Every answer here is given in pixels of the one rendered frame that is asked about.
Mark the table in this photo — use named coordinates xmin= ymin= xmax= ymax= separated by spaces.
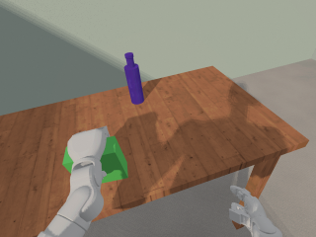
xmin=0 ymin=66 xmax=309 ymax=237

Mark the sponge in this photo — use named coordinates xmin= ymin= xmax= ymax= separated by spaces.
xmin=62 ymin=136 xmax=128 ymax=184

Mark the robot left hand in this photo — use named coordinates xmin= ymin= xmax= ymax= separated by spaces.
xmin=67 ymin=126 xmax=110 ymax=180

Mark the left robot forearm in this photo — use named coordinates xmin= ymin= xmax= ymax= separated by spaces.
xmin=38 ymin=157 xmax=104 ymax=237

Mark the robot right hand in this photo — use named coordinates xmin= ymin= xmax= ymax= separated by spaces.
xmin=229 ymin=185 xmax=267 ymax=232

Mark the right robot forearm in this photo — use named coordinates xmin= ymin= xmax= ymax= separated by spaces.
xmin=250 ymin=216 xmax=282 ymax=237

